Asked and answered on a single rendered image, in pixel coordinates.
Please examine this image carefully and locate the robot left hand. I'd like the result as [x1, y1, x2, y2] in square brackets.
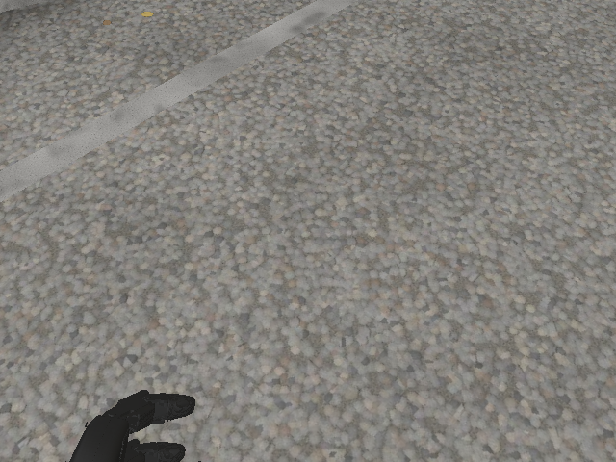
[65, 390, 201, 462]

